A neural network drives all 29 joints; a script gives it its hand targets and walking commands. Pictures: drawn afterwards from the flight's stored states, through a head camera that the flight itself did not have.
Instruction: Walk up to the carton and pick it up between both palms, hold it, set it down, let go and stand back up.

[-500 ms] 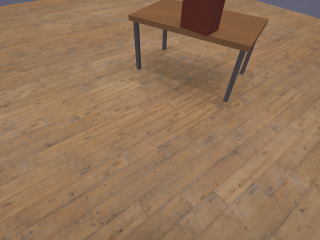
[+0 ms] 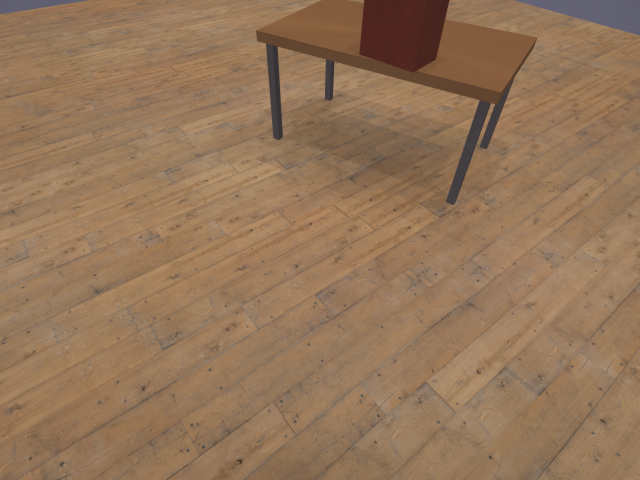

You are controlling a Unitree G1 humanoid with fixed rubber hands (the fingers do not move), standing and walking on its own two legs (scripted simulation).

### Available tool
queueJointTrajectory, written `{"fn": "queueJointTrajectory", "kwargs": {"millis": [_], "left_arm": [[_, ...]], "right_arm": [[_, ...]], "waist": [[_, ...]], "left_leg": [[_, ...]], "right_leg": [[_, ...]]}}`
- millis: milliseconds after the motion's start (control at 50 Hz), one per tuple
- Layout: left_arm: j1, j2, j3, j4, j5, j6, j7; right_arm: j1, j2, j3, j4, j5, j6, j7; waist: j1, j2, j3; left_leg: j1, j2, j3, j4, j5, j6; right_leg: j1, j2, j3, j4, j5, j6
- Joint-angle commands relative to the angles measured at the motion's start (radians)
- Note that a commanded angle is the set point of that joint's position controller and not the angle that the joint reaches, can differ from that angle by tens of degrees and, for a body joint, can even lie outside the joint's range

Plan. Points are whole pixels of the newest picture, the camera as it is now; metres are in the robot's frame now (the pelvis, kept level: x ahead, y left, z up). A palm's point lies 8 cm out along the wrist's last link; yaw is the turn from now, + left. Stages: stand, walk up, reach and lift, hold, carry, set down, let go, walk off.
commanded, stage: stand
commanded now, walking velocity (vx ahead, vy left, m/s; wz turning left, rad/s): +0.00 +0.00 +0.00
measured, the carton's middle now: (402, 21) +1.76 -0.36 -0.05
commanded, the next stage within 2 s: none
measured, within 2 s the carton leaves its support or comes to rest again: neither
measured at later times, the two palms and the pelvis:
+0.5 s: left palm out of the picture -0.02 +0.18 -0.15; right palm out of the picture -0.02 -0.20 -0.16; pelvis +0.01 -0.01 +0.00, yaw +0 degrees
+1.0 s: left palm out of the picture +0.00 +0.17 -0.15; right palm out of the picture -0.01 -0.21 -0.16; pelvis +0.02 -0.02 +0.00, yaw +0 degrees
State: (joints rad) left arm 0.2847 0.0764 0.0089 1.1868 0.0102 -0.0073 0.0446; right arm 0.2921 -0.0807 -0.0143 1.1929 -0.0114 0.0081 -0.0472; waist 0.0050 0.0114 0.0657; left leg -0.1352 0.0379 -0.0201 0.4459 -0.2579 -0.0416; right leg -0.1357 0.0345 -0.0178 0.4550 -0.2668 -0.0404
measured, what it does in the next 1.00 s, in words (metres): stands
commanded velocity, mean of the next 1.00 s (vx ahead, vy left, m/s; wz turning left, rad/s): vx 0.00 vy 0.00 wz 0.00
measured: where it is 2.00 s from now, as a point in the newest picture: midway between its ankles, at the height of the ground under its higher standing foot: outside the picture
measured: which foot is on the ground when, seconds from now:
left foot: down 0.00-1.00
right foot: down 0.00-1.00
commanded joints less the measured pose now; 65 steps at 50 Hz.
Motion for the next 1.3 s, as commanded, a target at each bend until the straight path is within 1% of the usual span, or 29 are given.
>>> {"fn": "queueJointTrajectory", "kwargs": {"millis": [0,260,560,860,940,1280], "left_arm": [[0.082,0.081,0.01,-0.017,0.0,-0.011,0.004],[0.093,0.083,0.009,-0.021,0.0,-0.018,0.003],[0.102,0.087,0.009,-0.024,-0.001,-0.024,0.004],[0.108,0.093,0.008,-0.03,-0.002,-0.027,0.005],[0.109,0.095,0.008,-0.03,-0.002,-0.028,0.005],[0.11,0.097,0.007,-0.035,-0.003,-0.029,0.003]], "right_arm": [[0.097,-0.064,-0.008,-0.006,0.0,-0.007,-0.004],[0.104,-0.064,-0.008,0.0,0.001,-0.008,-0.005],[0.106,-0.063,-0.009,0.009,0.002,-0.009,-0.006],[0.106,-0.062,-0.008,0.017,0.004,-0.007,-0.007],[0.107,-0.061,-0.008,0.019,0.005,-0.006,-0.007],[0.112,-0.061,-0.007,0.022,0.004,-0.005,-0.006]], "waist": [[0.0,-0.012,0.061],[0.0,-0.007,0.056],[0.0,-0.009,0.045],[0.0,-0.008,0.041],[-0.001,-0.01,0.042],[0.0,-0.004,0.05]], "left_leg": [[-0.051,0.042,-0.027,-0.072,0.119,0.038],[-0.044,0.048,-0.026,-0.07,0.135,0.034],[-0.038,0.054,-0.019,-0.065,0.157,0.026],[-0.03,0.059,-0.012,-0.061,0.164,0.019],[-0.026,0.06,-0.011,-0.06,0.163,0.017],[-0.027,0.063,-0.008,-0.066,0.152,0.012]], "right_leg": [[-0.058,-0.108,0.102,-0.133,0.107,-0.014],[-0.044,-0.11,0.106,-0.134,0.153,-0.022],[-0.01,-0.113,0.104,-0.121,0.265,-0.03],[0.011,-0.115,0.106,-0.12,0.334,-0.032],[0.012,-0.115,0.107,-0.121,0.344,-0.033],[0.007,-0.113,0.111,-0.133,0.315,-0.033]]}}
